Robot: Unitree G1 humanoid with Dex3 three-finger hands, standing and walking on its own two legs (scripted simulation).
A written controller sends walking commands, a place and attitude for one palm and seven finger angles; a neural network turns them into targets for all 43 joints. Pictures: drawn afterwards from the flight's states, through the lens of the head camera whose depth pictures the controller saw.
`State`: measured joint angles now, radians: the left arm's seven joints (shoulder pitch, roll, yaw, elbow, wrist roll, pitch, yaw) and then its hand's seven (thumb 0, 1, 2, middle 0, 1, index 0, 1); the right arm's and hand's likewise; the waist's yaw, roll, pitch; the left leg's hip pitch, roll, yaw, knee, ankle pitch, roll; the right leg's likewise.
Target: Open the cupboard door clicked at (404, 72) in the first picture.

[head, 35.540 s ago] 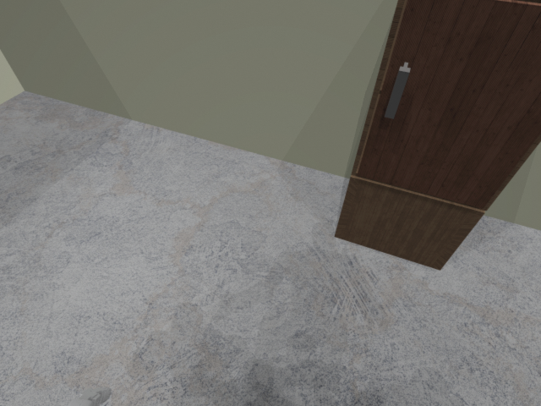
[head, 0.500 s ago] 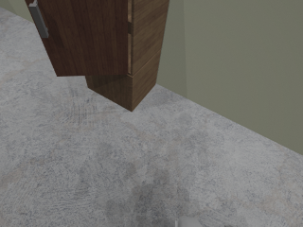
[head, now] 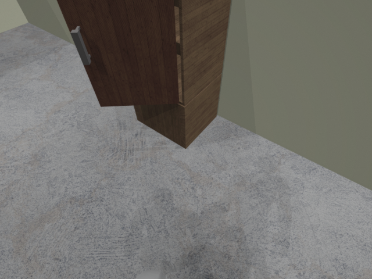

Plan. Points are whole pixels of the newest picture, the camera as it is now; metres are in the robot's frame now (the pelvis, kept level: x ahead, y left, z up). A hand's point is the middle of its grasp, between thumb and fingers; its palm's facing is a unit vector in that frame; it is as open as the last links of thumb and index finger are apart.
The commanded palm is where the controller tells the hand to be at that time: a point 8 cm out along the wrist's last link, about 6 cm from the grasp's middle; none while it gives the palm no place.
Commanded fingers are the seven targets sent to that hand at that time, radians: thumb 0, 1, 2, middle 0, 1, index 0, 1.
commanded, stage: take the last steps up to it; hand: left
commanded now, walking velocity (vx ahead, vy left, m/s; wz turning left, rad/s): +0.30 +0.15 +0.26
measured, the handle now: (82, 45) +0.95 +0.46 +0.01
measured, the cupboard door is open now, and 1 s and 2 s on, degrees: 40 40 40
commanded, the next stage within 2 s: come to a stop and stand still in 1.08 s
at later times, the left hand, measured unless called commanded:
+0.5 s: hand out of the picture +0.07 +0.32 -0.18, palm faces +0.16 -0.97 -0.17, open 7.4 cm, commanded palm none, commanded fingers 0.00 0.90 0.90 -0.20 -0.30 -0.20 -0.30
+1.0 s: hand (90, 188) +0.40 +0.33 -0.18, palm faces +0.05 -0.99 -0.14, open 7.4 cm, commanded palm none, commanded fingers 0.00 0.90 0.90 -0.20 -0.30 -0.20 -0.30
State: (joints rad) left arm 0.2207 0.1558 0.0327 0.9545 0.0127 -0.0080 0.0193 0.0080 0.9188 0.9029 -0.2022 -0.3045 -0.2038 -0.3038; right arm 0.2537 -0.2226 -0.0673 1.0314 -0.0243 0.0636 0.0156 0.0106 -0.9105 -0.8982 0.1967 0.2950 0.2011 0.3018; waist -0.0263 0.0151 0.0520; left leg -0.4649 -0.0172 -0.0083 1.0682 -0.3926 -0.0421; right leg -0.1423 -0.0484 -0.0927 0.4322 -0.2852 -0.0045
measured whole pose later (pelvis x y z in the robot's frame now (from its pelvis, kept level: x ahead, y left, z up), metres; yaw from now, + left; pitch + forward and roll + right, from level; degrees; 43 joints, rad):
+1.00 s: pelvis +0.29 +0.16 -0.02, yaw +4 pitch -2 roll -1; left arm 0.11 0.15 0.03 0.96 0.00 -0.05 0.00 0.01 0.91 0.90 -0.20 -0.30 -0.20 -0.30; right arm 0.51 -0.08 -0.01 1.19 -0.01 -0.01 -0.02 0.01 -0.91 -0.90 0.20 0.30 0.20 0.30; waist -0.05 0.00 0.09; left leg -0.24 -0.03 0.07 1.11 -0.45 0.02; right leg -0.29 0.03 -0.11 0.59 -0.29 -0.09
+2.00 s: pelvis +0.38 +0.19 -0.01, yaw +0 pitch +0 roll +0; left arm 0.20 0.18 0.03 1.03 0.01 0.02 0.02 0.01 0.93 0.90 -0.20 -0.30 -0.20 -0.30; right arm 0.27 -0.19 -0.03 1.09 -0.02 0.03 -0.02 0.01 -0.91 -0.90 0.19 0.29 0.20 0.30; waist 0.01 -0.02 0.05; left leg -0.20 -0.01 0.04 0.48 -0.28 0.02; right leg -0.23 -0.05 -0.07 0.50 -0.27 0.02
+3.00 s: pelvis +0.35 +0.19 +0.00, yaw +0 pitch -2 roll +0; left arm 0.30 0.13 -0.01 1.11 0.01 -0.01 0.03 0.02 0.92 0.90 -0.20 -0.30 -0.20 -0.30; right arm 0.30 -0.12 0.01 1.12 -0.01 -0.01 -0.02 0.01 -0.91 -0.90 0.20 0.29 0.20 0.30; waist 0.00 -0.01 0.03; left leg -0.19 -0.01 0.04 0.43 -0.22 0.02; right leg -0.22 -0.04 -0.06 0.45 -0.20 0.01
